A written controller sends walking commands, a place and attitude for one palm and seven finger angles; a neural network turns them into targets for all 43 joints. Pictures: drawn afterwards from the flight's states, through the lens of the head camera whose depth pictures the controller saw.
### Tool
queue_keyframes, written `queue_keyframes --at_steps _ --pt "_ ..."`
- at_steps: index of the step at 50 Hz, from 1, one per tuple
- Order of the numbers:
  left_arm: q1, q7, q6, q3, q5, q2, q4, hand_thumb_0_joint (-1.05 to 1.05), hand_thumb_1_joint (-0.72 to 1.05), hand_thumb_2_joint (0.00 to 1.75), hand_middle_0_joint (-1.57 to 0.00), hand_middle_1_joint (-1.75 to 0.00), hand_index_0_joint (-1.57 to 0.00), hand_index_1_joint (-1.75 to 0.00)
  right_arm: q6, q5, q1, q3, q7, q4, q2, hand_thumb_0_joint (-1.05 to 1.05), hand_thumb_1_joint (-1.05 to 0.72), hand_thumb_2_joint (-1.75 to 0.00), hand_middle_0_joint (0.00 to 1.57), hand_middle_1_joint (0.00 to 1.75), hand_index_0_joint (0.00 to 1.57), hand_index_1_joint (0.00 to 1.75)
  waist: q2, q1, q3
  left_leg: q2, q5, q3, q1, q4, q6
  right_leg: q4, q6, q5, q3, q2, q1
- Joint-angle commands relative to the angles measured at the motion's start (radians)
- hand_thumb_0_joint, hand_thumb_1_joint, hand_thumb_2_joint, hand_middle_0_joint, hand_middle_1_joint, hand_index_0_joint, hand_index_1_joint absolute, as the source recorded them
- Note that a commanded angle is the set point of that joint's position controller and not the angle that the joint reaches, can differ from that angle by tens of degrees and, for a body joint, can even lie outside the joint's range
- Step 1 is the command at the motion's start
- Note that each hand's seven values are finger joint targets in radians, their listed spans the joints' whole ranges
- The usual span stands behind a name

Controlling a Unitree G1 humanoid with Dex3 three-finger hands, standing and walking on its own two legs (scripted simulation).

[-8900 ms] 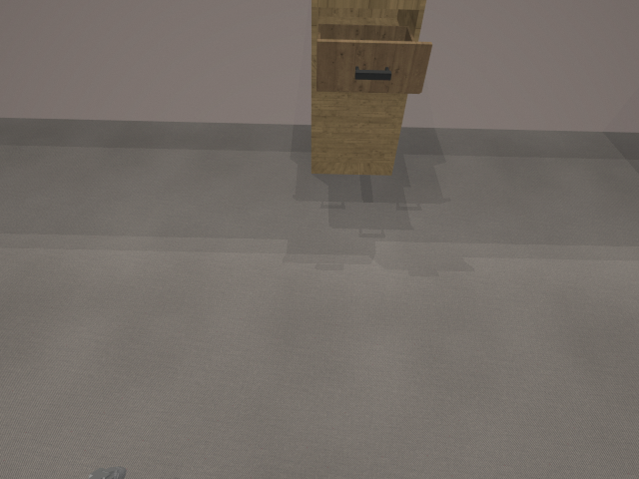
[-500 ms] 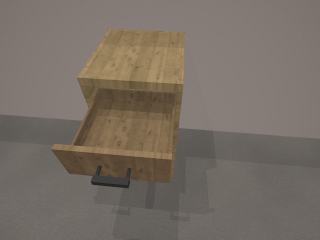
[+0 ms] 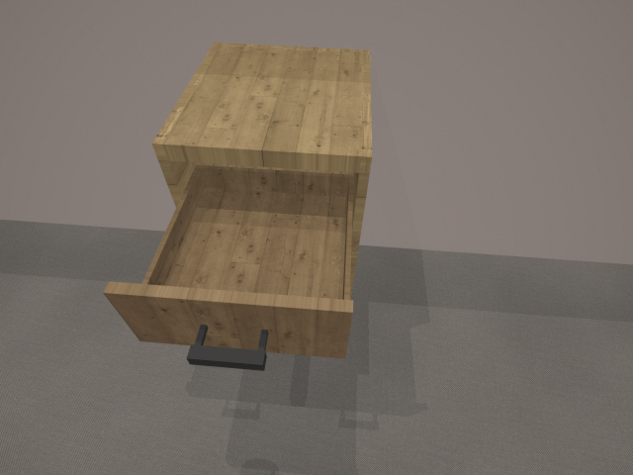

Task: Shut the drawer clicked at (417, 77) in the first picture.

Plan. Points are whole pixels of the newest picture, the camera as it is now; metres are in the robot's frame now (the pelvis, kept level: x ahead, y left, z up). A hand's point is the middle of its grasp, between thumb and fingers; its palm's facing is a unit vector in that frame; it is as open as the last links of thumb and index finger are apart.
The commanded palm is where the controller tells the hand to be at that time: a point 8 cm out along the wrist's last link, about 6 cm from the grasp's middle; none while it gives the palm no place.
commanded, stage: look again from close up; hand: left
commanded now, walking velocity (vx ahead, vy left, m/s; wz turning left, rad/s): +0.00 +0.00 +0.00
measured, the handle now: (230, 345) +0.31 +0.15 -0.08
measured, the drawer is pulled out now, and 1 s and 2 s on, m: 0.30 0.30 0.30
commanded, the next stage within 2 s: shuffle to correct the standing spot in 0.14 s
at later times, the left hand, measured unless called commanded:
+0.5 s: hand out of the picture -0.01 +0.20 -0.17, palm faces -0.05 -0.98 -0.21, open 7.4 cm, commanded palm none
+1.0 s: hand out of the picture +0.02 +0.16 -0.17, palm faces -0.01 -0.97 -0.23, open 7.4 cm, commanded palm none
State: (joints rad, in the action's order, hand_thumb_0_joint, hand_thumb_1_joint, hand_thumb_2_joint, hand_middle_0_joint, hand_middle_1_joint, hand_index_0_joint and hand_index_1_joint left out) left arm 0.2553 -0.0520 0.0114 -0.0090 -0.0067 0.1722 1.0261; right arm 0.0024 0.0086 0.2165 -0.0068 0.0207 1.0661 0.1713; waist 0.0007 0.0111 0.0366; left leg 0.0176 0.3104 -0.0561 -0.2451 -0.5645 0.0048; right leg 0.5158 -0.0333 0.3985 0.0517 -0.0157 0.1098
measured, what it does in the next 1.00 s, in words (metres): stands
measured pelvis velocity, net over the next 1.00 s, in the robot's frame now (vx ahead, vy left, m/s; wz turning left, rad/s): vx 0.01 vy -0.02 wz -0.04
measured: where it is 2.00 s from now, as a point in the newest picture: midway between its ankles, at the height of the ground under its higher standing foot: outside the picture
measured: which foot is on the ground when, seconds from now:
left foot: down 0.00-1.00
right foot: down 0.00-1.00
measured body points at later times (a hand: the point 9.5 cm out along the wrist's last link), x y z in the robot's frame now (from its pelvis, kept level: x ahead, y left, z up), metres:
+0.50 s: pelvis +0.00 +0.02 +0.00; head +0.03 +0.02 +0.45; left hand -0.01 +0.26 -0.15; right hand -0.01 -0.21 -0.16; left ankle -0.01 +0.12 -0.73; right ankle -0.07 -0.09 -0.73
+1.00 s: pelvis +0.01 -0.02 +0.00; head +0.04 -0.03 +0.45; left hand +0.02 +0.21 -0.15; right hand +0.05 -0.24 -0.16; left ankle -0.01 +0.12 -0.73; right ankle -0.07 -0.09 -0.73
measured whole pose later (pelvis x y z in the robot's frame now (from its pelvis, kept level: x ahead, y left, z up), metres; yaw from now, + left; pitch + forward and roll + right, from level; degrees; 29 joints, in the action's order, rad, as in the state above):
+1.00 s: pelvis +0.01 -0.02 +0.00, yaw -2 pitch +0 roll +2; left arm 0.28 -0.05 -0.01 -0.01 -0.01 0.15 1.06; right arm 0.02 0.00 0.17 -0.01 0.03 1.10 0.17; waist -0.01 -0.01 0.05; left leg 0.03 0.29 -0.09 -0.20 -0.49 -0.02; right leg 0.51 -0.05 0.39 0.06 -0.01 0.12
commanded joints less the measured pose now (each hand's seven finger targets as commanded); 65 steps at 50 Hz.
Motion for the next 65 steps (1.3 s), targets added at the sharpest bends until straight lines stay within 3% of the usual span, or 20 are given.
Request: queue_keyframes --at_steps 1,14,22,26,29,31,33,35,37,41,44,49,50,51,53,54,57,59,61,65 --pt "0.067 -0.006 0.008 0.022 -0.005 0.113 -0.047 0.00 0.90 0.90 -0.20 -0.30 -0.20 -0.30 -0.016 0.005 0.048 -0.016 0.006 -0.035 0.116 0.00 -0.90 -0.90 0.20 0.30 0.20 0.30 0.014 -0.012 -0.007 0.085 -0.406 0.110 0.096 0.069 0.052 -0.082 0.002 -0.387 -0.093 0.108 0.083" --pt "0.071 0.001 0.004 0.012 -0.005 0.099 -0.019 0.00 0.90 0.90 -0.20 -0.30 -0.20 -0.30 -0.021 0.003 0.061 -0.015 0.005 -0.009 0.119 0.00 -0.90 -0.90 0.20 0.30 0.20 0.30 -0.012 -0.005 -0.020 0.103 -0.319 0.144 0.152 0.157 0.065 -0.117 0.019 -0.230 -0.071 0.107 0.101" --pt "0.097 0.020 -0.027 0.011 -0.018 0.090 -0.008 0.00 0.90 0.90 -0.20 -0.30 -0.20 -0.30 -0.005 0.011 0.088 -0.043 0.018 0.009 0.168 0.00 -0.90 -0.90 0.20 0.30 0.20 0.30 0.104 0.001 0.024 0.225 -0.109 0.263 0.143 0.275 0.118 0.013 0.028 -0.013 -0.005 0.056 0.241" --pt "0.113 0.029 -0.034 0.017 -0.025 0.085 -0.008 0.00 0.90 0.90 -0.20 -0.30 -0.20 -0.30 -0.002 0.014 0.092 -0.054 0.022 0.004 0.176 0.00 -0.90 -0.90 0.20 0.30 0.20 0.30 0.075 -0.005 0.001 0.251 -0.026 0.246 0.077 0.247 0.132 0.028 0.019 -0.004 0.007 0.058 0.240" --pt "0.138 0.025 -0.021 0.017 -0.021 0.087 0.005 0.00 0.90 0.90 -0.20 -0.30 -0.20 -0.30 -0.002 0.011 0.076 -0.039 0.018 0.001 0.124 0.00 -0.90 -0.90 0.20 0.30 0.20 0.30 -0.036 -0.016 -0.003 0.144 -0.094 0.116 -0.014 0.114 0.074 -0.112 -0.013 -0.149 -0.081 0.098 0.126" --pt "0.171 0.012 0.002 0.019 -0.012 0.113 0.027 0.00 0.90 0.90 -0.20 -0.30 -0.20 -0.30 -0.008 0.007 0.064 -0.013 0.012 0.003 0.059 0.00 -0.90 -0.90 0.20 0.30 0.20 0.30 -0.150 -0.019 -0.030 0.054 -0.082 0.009 -0.048 0.010 0.028 -0.169 -0.049 -0.410 -0.183 0.187 0.019" --pt "0.152 0.006 0.017 0.014 -0.005 0.118 0.041 0.00 0.90 0.90 -0.20 -0.30 -0.20 -0.30 -0.010 0.004 0.075 -0.001 0.008 0.025 0.044 0.00 -0.90 -0.90 0.20 0.30 0.20 0.30 -0.096 -0.001 -0.037 0.048 -0.073 -0.003 -0.006 0.031 0.006 -0.125 -0.056 -0.707 -0.161 0.214 -0.009" --pt "0.143 0.002 0.022 0.010 0.000 0.112 0.043 0.00 0.90 0.90 -0.20 -0.30 -0.20 -0.30 -0.015 0.000 0.089 0.004 0.009 0.050 0.049 0.00 -0.90 -0.90 0.20 0.30 0.20 0.30 -0.024 -0.005 -0.016 0.061 -0.229 0.008 0.048 0.081 0.011 -0.075 -0.011 -0.872 -0.110 0.180 -0.005" --pt "0.160 -0.004 0.025 0.013 0.000 0.117 0.048 0.00 0.90 0.90 -0.20 -0.30 -0.20 -0.30 -0.016 -0.006 0.093 0.005 0.014 0.059 0.059 0.00 -0.90 -0.90 0.20 0.30 0.20 0.30 -0.013 -0.013 -0.030 0.063 -0.319 0.005 0.078 0.064 0.018 -0.067 0.014 -0.975 -0.105 0.182 -0.020" --pt "0.153 -0.014 0.013 0.026 -0.002 0.136 0.038 0.00 0.90 0.90 -0.20 -0.30 -0.20 -0.30 0.001 -0.010 0.062 -0.004 0.017 0.036 0.079 0.00 -0.90 -0.90 0.20 0.30 0.20 0.30 -0.075 -0.022 -0.030 0.061 -0.284 -0.008 0.047 0.051 0.007 -0.047 0.012 -1.075 -0.113 0.210 -0.057" --pt "0.129 -0.017 0.005 0.032 -0.005 0.135 0.020 0.00 0.90 0.90 -0.20 -0.30 -0.20 -0.30 0.007 -0.010 0.047 -0.013 0.019 0.019 0.078 0.00 -0.90 -0.90 0.20 0.30 0.20 0.30 -0.063 -0.020 -0.041 0.066 -0.316 -0.004 0.065 0.055 0.007 -0.038 0.003 -1.012 -0.117 0.212 -0.034" --pt "0.089 -0.014 -0.003 0.028 -0.008 0.118 -0.012 0.00 0.90 0.90 -0.20 -0.30 -0.20 -0.30 0.009 -0.007 0.031 -0.020 0.014 -0.001 0.093 0.00 -0.90 -0.90 0.20 0.30 0.20 0.30 -0.039 -0.013 -0.036 0.094 -0.405 0.031 0.143 0.077 0.020 -0.073 0.001 -0.681 -0.106 0.175 0.063" --pt "0.083 -0.008 0.020 0.018 -0.008 0.215 -0.049 0.00 0.90 0.90 -0.20 -0.30 -0.20 -0.30 -0.005 0.011 -0.002 -0.020 0.008 -0.087 0.128 0.00 -0.90 -0.90 0.20 0.30 0.20 0.30 0.064 0.007 0.049 0.034 -0.391 0.062 0.138 0.068 0.032 -0.032 0.003 -0.645 -0.139 0.118 0.110" --pt "0.075 -0.013 0.012 0.032 -0.005 0.152 -0.064 0.00 0.90 0.90 -0.20 -0.30 -0.20 -0.30 -0.015 0.015 0.020 -0.045 0.004 -0.093 0.096 0.00 -0.90 -0.90 0.20 0.30 0.20 0.30 0.062 -0.004 -0.028 0.076 -0.328 0.059 0.084 0.034 0.027 -0.033 -0.003 -0.434 -0.142 0.153 0.124" --pt "0.062 -0.011 0.020 0.028 -0.007 0.142 -0.078 0.00 0.90 0.90 -0.20 -0.30 -0.20 -0.30 -0.005 0.008 -0.016 -0.038 -0.005 -0.129 0.086 0.00 -0.90 -0.90 0.20 0.30 0.20 0.30 -0.062 -0.011 -0.072 0.054 -0.179 0.063 0.037 0.013 0.018 -0.093 -0.026 -0.444 -0.177 0.182 0.077" --pt "0.053 -0.011 0.022 0.030 -0.009 0.148 -0.080 0.00 0.90 0.90 -0.20 -0.30 -0.20 -0.30 0.000 0.007 -0.025 -0.036 -0.010 -0.138 0.088 0.00 -0.90 -0.90 0.20 0.30 0.20 0.30 -0.124 -0.010 -0.040 0.037 -0.109 0.051 -0.001 0.005 0.009 -0.116 -0.029 -0.464 -0.184 0.197 0.073" --pt "0.025 -0.010 0.018 0.030 -0.010 0.156 -0.098 0.00 0.90 0.90 -0.20 -0.30 -0.20 -0.30 0.003 0.010 -0.009 -0.032 -0.012 -0.142 0.101 0.00 -0.90 -0.90 0.20 0.30 0.20 0.30 -0.099 0.003 -0.024 0.040 -0.136 0.045 0.018 0.023 0.016 -0.090 -0.025 -0.482 -0.149 0.182 0.086" --pt "0.009 -0.009 0.013 0.030 -0.009 0.154 -0.107 0.00 0.90 0.90 -0.20 -0.30 -0.20 -0.30 0.003 0.009 -0.007 -0.032 -0.011 -0.136 0.114 0.00 -0.90 -0.90 0.20 0.30 0.20 0.30 -0.012 0.005 0.013 0.059 -0.196 0.073 0.037 0.044 0.024 -0.090 -0.013 -0.360 -0.116 0.153 0.135" --pt "0.026 -0.007 0.011 0.028 -0.009 0.154 -0.107 0.00 0.90 0.90 -0.20 -0.30 -0.20 -0.30 -0.002 0.009 0.000 -0.029 -0.010 -0.129 0.130 0.00 -0.90 -0.90 0.20 0.30 0.20 0.30 -0.009 -0.005 -0.015 0.072 -0.304 0.083 0.063 0.041 0.037 -0.072 -0.004 -0.385 -0.097 0.135 0.112" --pt "0.022 -0.003 0.004 0.026 -0.010 0.157 -0.106 0.00 0.90 0.90 -0.20 -0.30 -0.20 -0.30 -0.005 0.009 0.001 -0.025 -0.009 -0.119 0.145 0.00 -0.90 -0.90 0.20 0.30 0.20 0.30 0.026 -0.011 -0.005 0.085 -0.313 0.110 0.059 0.081 0.050 -0.075 0.003 -0.281 -0.081 0.119 0.114"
